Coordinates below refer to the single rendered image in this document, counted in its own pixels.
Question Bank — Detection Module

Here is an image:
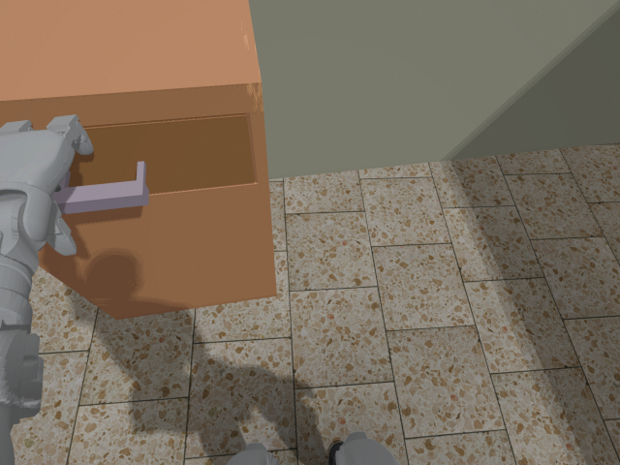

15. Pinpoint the handle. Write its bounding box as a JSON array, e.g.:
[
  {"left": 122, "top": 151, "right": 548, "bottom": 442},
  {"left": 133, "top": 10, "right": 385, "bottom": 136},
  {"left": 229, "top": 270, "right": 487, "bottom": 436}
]
[{"left": 51, "top": 161, "right": 149, "bottom": 215}]

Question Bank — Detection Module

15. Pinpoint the robot right thigh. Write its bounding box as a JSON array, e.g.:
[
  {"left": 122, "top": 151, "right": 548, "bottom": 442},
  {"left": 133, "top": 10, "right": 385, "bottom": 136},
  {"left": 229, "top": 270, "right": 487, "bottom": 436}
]
[{"left": 335, "top": 439, "right": 400, "bottom": 465}]

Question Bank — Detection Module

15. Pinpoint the right robot shin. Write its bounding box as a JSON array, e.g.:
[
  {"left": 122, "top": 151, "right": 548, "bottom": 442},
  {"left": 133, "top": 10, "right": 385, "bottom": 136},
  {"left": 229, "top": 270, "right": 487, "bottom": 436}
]
[{"left": 342, "top": 431, "right": 367, "bottom": 446}]

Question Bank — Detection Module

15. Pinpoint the robot left hand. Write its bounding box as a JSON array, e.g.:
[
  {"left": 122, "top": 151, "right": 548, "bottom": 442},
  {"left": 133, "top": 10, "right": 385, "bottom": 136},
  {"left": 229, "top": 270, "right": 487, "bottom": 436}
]
[{"left": 0, "top": 114, "right": 93, "bottom": 256}]

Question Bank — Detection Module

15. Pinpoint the cabinet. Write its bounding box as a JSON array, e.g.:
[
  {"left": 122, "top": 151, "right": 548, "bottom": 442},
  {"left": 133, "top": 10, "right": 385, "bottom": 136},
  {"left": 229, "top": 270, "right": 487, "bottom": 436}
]
[{"left": 0, "top": 0, "right": 277, "bottom": 320}]

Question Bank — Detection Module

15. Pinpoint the robot left forearm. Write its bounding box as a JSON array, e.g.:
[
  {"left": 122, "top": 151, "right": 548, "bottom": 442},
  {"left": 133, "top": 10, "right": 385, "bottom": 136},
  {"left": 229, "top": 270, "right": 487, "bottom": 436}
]
[{"left": 0, "top": 182, "right": 53, "bottom": 334}]

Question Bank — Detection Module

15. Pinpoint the left robot upper arm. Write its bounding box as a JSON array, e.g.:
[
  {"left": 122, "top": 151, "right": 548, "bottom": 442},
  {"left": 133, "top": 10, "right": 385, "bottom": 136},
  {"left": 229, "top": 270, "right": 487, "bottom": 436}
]
[{"left": 0, "top": 329, "right": 44, "bottom": 465}]

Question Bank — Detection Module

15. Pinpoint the drawer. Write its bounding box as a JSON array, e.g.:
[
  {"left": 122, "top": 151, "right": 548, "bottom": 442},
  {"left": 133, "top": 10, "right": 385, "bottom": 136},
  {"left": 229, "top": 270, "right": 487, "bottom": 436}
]
[{"left": 34, "top": 113, "right": 255, "bottom": 194}]

